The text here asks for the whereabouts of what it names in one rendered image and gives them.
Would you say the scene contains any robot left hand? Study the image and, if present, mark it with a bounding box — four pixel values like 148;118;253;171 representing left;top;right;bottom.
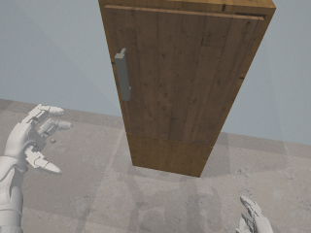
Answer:
4;104;73;176

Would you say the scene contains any left robot forearm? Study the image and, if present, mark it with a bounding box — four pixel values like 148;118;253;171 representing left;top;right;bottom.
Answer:
0;155;28;233

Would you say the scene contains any cupboard door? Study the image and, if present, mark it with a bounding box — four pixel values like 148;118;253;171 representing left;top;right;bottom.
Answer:
104;5;264;147

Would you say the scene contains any robot right hand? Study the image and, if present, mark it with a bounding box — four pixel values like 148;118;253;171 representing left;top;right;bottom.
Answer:
235;195;274;233

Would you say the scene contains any handle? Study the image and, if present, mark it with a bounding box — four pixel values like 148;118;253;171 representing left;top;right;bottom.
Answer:
114;48;131;101

